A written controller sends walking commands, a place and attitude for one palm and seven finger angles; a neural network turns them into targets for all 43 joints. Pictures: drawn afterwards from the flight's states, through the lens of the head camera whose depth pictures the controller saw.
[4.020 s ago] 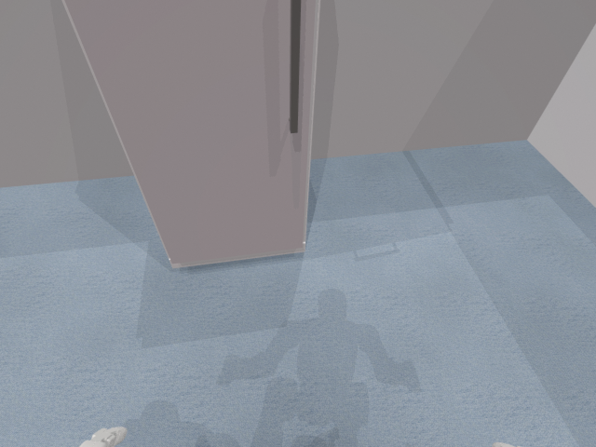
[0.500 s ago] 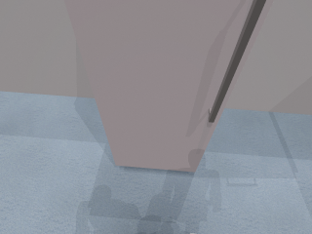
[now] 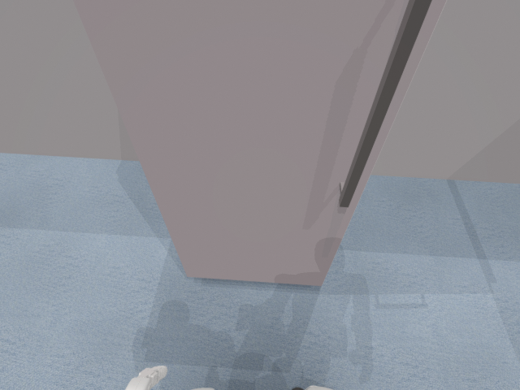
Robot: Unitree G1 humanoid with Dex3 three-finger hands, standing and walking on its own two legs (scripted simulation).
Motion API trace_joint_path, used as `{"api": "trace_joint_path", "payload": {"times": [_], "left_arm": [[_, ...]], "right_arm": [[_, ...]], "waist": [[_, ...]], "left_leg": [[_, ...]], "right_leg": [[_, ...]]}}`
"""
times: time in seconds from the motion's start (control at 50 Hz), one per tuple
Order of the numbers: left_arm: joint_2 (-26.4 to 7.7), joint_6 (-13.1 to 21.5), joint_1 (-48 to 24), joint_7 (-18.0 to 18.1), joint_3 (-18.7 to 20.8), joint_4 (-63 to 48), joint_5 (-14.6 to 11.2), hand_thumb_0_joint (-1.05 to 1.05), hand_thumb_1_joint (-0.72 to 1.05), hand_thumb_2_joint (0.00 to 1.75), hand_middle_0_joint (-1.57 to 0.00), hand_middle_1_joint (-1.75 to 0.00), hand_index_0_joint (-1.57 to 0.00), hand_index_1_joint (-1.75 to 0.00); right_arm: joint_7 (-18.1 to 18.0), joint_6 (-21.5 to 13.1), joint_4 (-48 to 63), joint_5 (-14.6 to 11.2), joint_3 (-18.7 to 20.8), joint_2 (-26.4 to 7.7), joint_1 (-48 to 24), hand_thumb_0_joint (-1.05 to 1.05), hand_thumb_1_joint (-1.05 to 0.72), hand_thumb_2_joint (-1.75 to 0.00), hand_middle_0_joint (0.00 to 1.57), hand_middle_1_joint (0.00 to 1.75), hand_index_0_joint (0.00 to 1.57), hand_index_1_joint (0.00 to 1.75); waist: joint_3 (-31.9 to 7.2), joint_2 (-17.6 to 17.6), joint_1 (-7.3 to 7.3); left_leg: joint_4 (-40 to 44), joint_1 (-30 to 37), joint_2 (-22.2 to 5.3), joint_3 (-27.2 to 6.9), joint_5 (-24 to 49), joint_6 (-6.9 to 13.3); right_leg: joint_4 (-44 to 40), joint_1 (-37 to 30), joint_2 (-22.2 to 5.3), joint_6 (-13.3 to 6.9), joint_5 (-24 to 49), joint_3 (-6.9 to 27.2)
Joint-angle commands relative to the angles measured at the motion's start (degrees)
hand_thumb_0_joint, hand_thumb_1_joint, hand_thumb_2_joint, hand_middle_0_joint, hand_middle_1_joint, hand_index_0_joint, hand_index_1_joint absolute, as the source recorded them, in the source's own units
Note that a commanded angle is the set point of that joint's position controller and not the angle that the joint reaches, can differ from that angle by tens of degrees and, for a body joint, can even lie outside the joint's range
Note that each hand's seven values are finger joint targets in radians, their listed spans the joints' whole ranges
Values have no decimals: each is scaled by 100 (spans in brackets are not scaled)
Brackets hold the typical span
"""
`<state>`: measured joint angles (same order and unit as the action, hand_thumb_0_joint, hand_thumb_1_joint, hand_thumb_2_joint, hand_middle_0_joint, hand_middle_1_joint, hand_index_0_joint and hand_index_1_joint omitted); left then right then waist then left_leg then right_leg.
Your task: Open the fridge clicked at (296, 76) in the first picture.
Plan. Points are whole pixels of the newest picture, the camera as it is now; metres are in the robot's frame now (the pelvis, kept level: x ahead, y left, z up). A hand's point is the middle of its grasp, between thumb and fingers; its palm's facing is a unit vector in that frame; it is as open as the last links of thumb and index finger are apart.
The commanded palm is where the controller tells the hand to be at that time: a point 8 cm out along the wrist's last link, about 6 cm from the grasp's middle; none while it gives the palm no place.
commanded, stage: come to a stop and stand still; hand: right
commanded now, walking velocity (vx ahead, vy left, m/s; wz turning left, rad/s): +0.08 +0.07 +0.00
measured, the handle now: (372, 112) +0.51 -0.17 +0.15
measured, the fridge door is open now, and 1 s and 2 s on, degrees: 0 0 0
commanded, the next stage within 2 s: look again from close up in 1.04 s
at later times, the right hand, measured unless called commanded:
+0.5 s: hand out of the picture -0.04 -0.16 -0.17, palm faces +0.11 +0.98 -0.16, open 7.3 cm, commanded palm none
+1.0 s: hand out of the picture -0.06 -0.18 -0.17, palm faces +0.05 +0.99 -0.16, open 7.4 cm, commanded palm none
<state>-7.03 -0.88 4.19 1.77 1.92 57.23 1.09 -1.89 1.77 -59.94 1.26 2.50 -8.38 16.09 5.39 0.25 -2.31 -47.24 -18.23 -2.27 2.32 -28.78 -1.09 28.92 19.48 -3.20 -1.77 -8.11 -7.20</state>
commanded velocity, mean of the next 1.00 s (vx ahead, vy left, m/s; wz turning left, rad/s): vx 0.04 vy -0.04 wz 0.00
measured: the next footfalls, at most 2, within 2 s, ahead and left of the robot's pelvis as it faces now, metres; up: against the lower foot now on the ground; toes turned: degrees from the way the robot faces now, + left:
left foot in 0.10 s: +0.01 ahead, +0.14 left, +0.00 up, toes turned +4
right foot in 0.42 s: -0.01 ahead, -0.10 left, +0.00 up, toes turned -6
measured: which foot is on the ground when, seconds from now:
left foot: up 0.00-0.08, down 0.10-1.00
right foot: down 0.00-0.12, up 0.14-0.40, down 0.42-1.00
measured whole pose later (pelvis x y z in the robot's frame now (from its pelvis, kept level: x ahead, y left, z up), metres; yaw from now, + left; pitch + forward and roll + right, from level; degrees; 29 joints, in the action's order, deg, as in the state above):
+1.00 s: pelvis -0.04 -0.02 +0.01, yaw -1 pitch -2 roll +0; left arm -6.7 1.0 17.1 1.7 0.0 66.2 0.5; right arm -2.0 0.0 -66.4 0.9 0.2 -8.1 16.4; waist 1.7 -1.3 -0.6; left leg -22.4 -8.7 -5.5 2.7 -11.1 -3.8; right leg 22.0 6.8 1.3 -2.8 -13.3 -6.2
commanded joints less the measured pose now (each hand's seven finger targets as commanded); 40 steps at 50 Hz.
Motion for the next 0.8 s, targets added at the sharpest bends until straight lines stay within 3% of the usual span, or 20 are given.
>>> {"api": "trace_joint_path", "payload": {"times": [0.0, 0.02, 0.04, 0.06, 0.08, 0.1, 0.12, 0.16, 0.2, 0.28, 0.34, 0.38, 0.42, 0.44, 0.48, 0.62, 0.7, 0.78], "left_arm": [[-1126, 17, 532, 33, 355, -142, 27, 0, 90, 90, -20, -30, -20, -30], [-1108, 1, 476, 8, 346, -135, 18, 0, 90, 90, -20, -30, -20, -30], [-995, -28, 428, -18, 337, -139, 1, 0, 90, 90, -20, -30, -20, -30], [-681, -62, 510, -51, 268, -149, -40, 0, 90, 90, -20, -30, -20, -30], [-369, -97, 373, -109, 168, -245, -49, 0, 90, 90, -20, -30, -20, -30], [-478, -111, 255, -158, 173, -272, -12, 0, 90, 90, -20, -30, -20, -30], [-574, -113, 175, -175, 187, -237, 20, 0, 90, 90, -20, -30, -20, -30], [-531, -73, 534, -173, 158, 2, 29, 0, 90, 90, -20, -30, -20, -30], [-537, -19, 850, -197, 125, 174, 26, 0, 90, 90, -20, -30, -20, -30], [-588, 36, 907, -164, 86, 167, 22, 0, 90, 90, -20, -30, -20, -30], [-585, 89, 1043, -95, 27, 174, -2, 0, 90, 90, -20, -30, -20, -30], [-530, 150, 1440, -50, -11, 371, -43, 0, 90, 90, -20, -30, -20, -30], [-784, 243, 1611, 11, -11, 513, -30, 0, 90, 90, -20, -30, -20, -30], [-868, 222, 1595, 35, 4, 519, -29, 0, 90, 90, -20, -30, -20, -30], [-824, 230, 1485, 55, -36, 602, -42, 0, 90, 90, -20, -30, -20, -30], [-707, 224, 1409, 68, -63, 671, -64, 0, 90, 90, -20, -30, -20, -30], [-691, 240, 1478, 58, -59, 696, -60, 0, 90, 90, -20, -30, -20, -30], [-679, 268, 1544, 56, -53, 706, -62, 0, 90, 90, -20, -30, -20, -30]], "right_arm": [[-1, -41, 152, 19, 84, -173, 791, 0, -90, -90, 20, 30, 20, 30], [8, -56, 78, 26, 74, -166, 994, 0, -90, -90, 20, 30, 20, 30], [11, -78, -11, 48, 88, -240, 1205, 0, -90, -90, 20, 30, 20, 30], [2, -147, 3, 88, 82, -511, 1137, 0, -90, -90, 20, 30, 20, 30], [3, -166, 92, 77, 88, -848, 819, 0, -90, -90, 20, 30, 20, 30], [-4, -156, 246, 51, 83, -983, 433, 0, -90, -90, 20, 30, 20, 30], [-22, -222, 303, 53, 106, -966, 181, 0, -90, -90, 20, 30, 20, 30], [-16, -271, 235, 19, 86, -868, 58, 0, -90, -90, 20, 30, 20, 30], [22, -315, 194, 14, 82, -874, 100, 0, -90, -90, 20, 30, 20, 30], [18, -334, 42, 21, 103, -904, 520, 0, -90, -90, 20, 30, 20, 30], [-8, -331, -76, 20, 127, -908, 583, 0, -90, -90, 20, 30, 20, 30], [-27, -323, -132, -38, 102, -823, 382, 0, -90, -90, 20, 30, 20, 30], [-8, -302, -160, -92, 21, -556, 425, 0, -90, -90, 20, 30, 20, 30], [-23, -276, -184, -77, 9, -477, 386, 0, -90, -90, 20, 30, 20, 30], [-27, -201, -275, -67, -51, -451, 175, 0, -90, -90, 20, 30, 20, 30], [-6, -156, -522, -38, -144, -397, 311, 0, -90, -90, 20, 30, 20, 30], [-14, -159, -543, -24, -159, -371, 361, 0, -90, -90, 20, 30, 20, 30], [-28, -182, -541, -28, -160, -387, 391, 0, -90, -90, 20, 30, 20, 30]], "waist": [[-1120, 477, 186], [-1140, 463, 95], [-984, 197, 19], [-830, -627, 75], [-377, -1483, 132], [-130, -1302, 104], [99, -1456, 97], [195, -1023, 213], [194, -700, 233], [176, -586, -10], [-161, -733, -20], [-500, -536, 137], [-850, 157, 93], [-897, 190, 88], [-604, 622, 110], [4, 147, 115], [62, 62, 127], [-106, 19, 149]], "left_leg": [[784, 393, -19, 115, 401, 22], [1442, 772, 22, 213, 866, 38], [2186, 1092, -32, 158, 1213, 67], [3071, 1039, -597, -753, 567, 271], [3823, 292, -1398, -1662, -710, 619], [4247, -474, -1686, -1869, -1509, 848], [4298, -715, -1542, -1873, -1321, 835], [4085, -408, -1385, -1539, -580, 786], [3800, -63, -1208, -1121, 101, 726], [3594, 620, -1450, -1175, 899, 849], [3086, 1113, -1524, -1095, 2602, 942], [2579, 1009, -1212, -725, 3301, 673], [2243, 712, -618, -197, 2994, 276], [2355, 770, -518, -125, 2530, 200], [2306, 868, -411, 65, 2099, 53], [2595, 899, -437, -38, 2049, 15], [2605, 876, -453, -48, 2053, -7], [2617, 901, -476, -68, 2162, -10]], "right_leg": [[-955, -621, -1412, -748, 687, 1300], [-931, -382, -1203, -556, -113, 1169], [-762, 10, -885, -284, -992, 928], [-161, 363, -377, 26, -1563, 671], [352, 526, 6, 308, -1632, 311], [859, 201, -19, 310, -1640, 400], [1178, 272, -123, 245, -1468, 591], [1359, 265, -108, 221, -1152, 592], [1372, 278, -51, 260, -983, 479], [1142, 498, -66, 328, -1197, 482], [293, 128, -69, 345, -1298, 487], [-695, -777, -53, 319, -320, 505], [-563, -1533, -536, 105, 1528, 846], [-484, -1459, -659, 60, 1561, 813], [-873, -1171, -662, -42, 1528, 977], [-1341, -703, -506, 7, 79, 997], [-1490, -666, -479, 4, -125, 1028], [-1427, -865, -457, 13, 182, 981]]}}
